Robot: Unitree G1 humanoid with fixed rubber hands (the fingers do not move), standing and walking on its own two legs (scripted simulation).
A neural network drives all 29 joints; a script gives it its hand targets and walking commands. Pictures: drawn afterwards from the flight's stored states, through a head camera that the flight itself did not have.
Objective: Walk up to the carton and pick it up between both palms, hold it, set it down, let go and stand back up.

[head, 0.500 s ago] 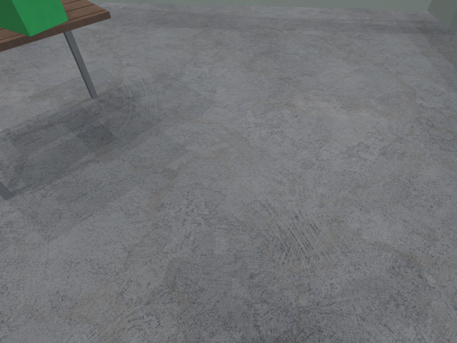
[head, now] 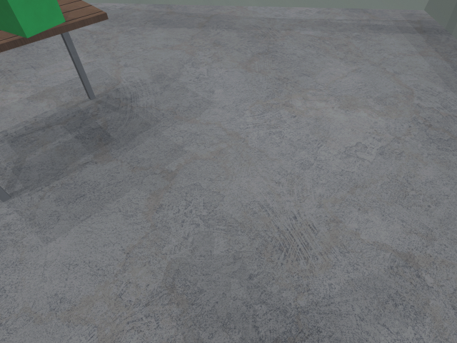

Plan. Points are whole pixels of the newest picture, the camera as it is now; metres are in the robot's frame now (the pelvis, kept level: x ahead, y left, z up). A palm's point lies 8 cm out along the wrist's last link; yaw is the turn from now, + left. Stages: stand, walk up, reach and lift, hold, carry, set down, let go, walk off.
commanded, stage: walk up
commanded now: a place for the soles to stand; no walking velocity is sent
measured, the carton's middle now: out of the picture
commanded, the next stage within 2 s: none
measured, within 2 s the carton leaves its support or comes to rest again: neither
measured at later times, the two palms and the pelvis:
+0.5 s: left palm out of the picture +0.09 +0.42 -0.13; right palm (346, 302) +0.23 -0.22 -0.11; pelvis +0.09 +0.08 -0.03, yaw +18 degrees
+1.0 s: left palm out of the picture +0.12 +0.42 -0.13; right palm (248, 170) +0.58 -0.04 -0.11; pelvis +0.29 +0.14 -0.02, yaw +34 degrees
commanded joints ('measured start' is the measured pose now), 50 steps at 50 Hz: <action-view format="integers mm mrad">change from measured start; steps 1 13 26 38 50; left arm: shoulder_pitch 42 -88 13 177 161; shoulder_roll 346 402 347 371 380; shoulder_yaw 122 151 130 156 142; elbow -142 -317 -272 -319 -349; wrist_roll -1 51 12 10 7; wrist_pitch -44 -72 -65 -126 -90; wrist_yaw -9 -44 -85 -36 -52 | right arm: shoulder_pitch -6 123 132 150 52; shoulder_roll -351 -313 -433 -346 -300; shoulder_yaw -94 -129 -126 -77 -96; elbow -174 -228 -341 -316 -337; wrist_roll -23 -13 -4 6 8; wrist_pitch -11 0 -67 -79 -71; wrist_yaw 43 129 53 52 84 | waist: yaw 67 -69 1 43 4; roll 45 -89 199 -100 -92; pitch -143 -60 32 -31 -49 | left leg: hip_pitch -235 -18 -192 -584 -205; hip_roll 83 74 272 108 16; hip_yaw -228 134 -384 -124 103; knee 35 311 -140 761 269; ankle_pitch -359 -111 -426 -123 -30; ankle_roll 109 11 253 24 61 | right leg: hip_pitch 149 -269 -357 25 -71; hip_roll -103 -256 -109 -364 -303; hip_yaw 17 -146 -39 291 -175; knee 69 -38 417 -161 43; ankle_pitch -315 -513 -143 -281 114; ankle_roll -64 -138 -30 -208 -179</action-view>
